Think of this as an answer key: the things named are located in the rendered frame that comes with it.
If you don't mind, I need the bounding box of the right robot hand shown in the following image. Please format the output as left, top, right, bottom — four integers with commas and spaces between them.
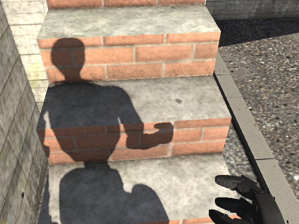
208, 175, 289, 224

